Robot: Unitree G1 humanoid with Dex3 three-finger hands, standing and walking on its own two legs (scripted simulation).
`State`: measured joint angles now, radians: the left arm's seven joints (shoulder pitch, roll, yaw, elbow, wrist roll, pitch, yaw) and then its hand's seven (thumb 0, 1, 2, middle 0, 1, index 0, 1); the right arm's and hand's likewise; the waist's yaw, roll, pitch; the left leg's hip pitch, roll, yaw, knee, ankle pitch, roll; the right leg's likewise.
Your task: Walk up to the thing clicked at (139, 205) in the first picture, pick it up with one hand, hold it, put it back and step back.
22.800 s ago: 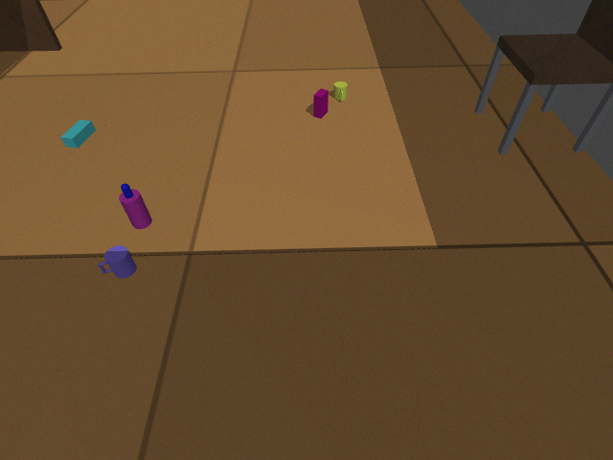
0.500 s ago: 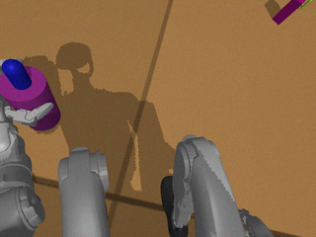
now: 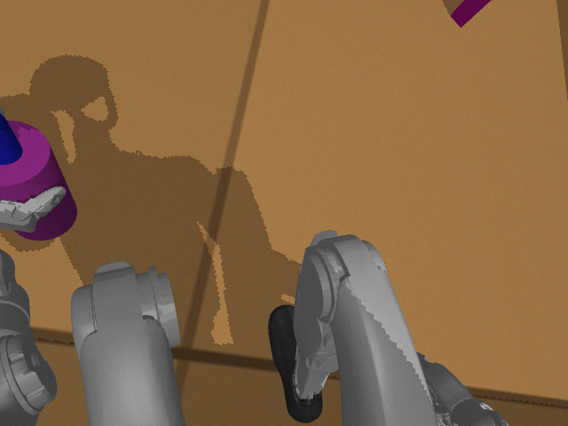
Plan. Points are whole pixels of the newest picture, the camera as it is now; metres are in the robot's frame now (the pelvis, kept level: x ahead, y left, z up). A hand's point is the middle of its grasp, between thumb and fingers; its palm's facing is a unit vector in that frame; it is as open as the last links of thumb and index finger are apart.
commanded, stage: lower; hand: left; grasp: from the side
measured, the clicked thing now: (19, 175) +0.45 +0.28 -0.12
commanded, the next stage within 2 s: loosen in 0.90 s
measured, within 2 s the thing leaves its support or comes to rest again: neither
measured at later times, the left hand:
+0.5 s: hand (21, 179) +0.45 +0.29 -0.16, palm faces +0.37 -0.93 -0.02, open 11.7 cm
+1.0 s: hand (24, 179) +0.46 +0.29 -0.17, palm faces +0.38 -0.93 -0.02, open 11.7 cm
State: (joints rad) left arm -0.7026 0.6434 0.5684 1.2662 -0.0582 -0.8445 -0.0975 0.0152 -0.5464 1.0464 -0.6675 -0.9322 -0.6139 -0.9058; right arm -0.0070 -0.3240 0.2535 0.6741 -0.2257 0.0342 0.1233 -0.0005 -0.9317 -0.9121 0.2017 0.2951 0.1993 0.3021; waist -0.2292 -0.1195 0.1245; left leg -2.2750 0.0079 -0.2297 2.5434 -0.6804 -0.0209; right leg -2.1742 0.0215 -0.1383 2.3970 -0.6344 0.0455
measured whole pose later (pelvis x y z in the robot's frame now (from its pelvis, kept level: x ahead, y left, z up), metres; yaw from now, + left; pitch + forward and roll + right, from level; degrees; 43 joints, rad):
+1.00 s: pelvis -0.01 +0.01 -0.02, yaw -4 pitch +15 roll -16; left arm -0.70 0.84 0.59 1.43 -0.06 -1.01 -0.01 0.02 -0.55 1.05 -0.67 -0.92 -0.62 -0.90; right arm -0.11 -0.38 0.46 0.59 -0.33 0.03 0.13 0.00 -0.92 -0.91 0.20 0.30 0.20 0.30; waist -0.28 -0.24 0.28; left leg -2.24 0.01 -0.34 2.64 -0.70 -0.01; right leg -2.10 0.06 -0.22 2.41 -0.61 0.07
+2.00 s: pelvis +0.00 +0.01 +0.01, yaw -3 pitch +20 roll -16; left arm -0.63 0.82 0.56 1.16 -0.15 -0.78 -0.18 -0.02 -0.59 0.05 -0.06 -0.05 -0.06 -0.04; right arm -0.01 -0.36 0.36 0.59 -0.22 0.08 0.10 0.00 -0.90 -0.90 0.21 0.30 0.20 0.30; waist -0.19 -0.15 0.13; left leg -2.24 0.02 -0.29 2.56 -0.70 0.01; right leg -2.10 0.04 -0.19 2.35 -0.63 0.06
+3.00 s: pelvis +0.06 +0.00 +0.33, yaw +9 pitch +22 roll -3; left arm 0.06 0.34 0.15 0.41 0.01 0.13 0.16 -0.01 -0.53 0.06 -0.06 -0.06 -0.06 -0.05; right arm 0.16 -0.24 0.01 0.52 0.05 0.01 -0.12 0.00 -0.90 -0.90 0.20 0.30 0.20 0.30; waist -0.05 0.01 -0.17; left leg -1.21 0.04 -0.06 1.40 -0.58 -0.02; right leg -1.17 -0.01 -0.05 1.35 -0.56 0.01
